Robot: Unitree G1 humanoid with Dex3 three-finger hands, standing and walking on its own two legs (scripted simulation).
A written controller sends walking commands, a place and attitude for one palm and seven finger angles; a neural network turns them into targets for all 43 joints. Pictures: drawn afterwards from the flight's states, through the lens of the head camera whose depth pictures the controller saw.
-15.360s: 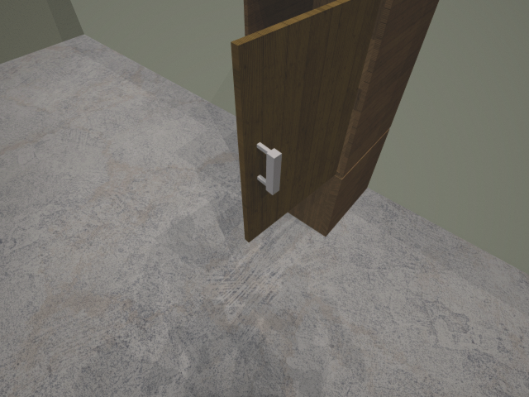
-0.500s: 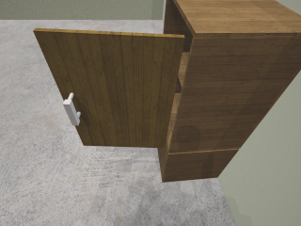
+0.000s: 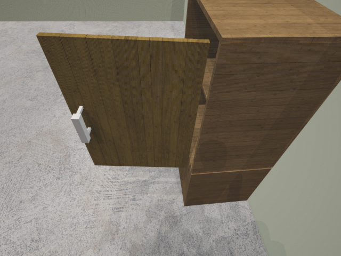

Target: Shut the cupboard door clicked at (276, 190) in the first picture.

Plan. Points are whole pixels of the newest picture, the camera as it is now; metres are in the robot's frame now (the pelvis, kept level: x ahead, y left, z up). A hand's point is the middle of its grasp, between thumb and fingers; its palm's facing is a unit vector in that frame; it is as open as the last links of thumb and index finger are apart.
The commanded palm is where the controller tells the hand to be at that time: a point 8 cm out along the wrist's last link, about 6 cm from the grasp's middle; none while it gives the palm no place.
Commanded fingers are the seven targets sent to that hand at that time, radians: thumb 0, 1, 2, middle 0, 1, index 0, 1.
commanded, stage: shuffle to correct the standing spot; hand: left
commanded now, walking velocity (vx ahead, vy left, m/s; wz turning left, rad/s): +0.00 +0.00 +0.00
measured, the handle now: (83, 124) +0.51 +0.33 -0.05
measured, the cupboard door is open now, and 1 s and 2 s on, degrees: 83 83 83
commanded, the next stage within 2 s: come to a stop and stand still in 0.94 s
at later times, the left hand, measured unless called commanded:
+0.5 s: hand out of the picture -0.02 +0.22 -0.19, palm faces +0.05 -0.98 -0.19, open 7.4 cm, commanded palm none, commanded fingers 0.00 0.90 0.90 -0.20 -0.30 -0.20 -0.30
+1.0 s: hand out of the picture +0.11 +0.24 -0.17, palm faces +0.11 -0.96 -0.24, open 7.3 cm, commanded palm none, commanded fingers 0.00 0.90 0.90 -0.20 -0.30 -0.20 -0.30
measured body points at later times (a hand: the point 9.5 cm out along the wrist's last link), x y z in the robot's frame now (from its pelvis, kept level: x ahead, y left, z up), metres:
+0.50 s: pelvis +0.03 +0.04 -0.01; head +0.04 +0.05 +0.44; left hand -0.02 +0.27 -0.18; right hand +0.04 -0.20 -0.16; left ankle +0.00 +0.11 -0.74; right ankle -0.06 -0.09 -0.69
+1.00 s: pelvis +0.08 +0.05 +0.00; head +0.10 +0.05 +0.45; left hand +0.10 +0.29 -0.15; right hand +0.12 -0.18 -0.16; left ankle +0.08 +0.21 -0.68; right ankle +0.12 -0.06 -0.74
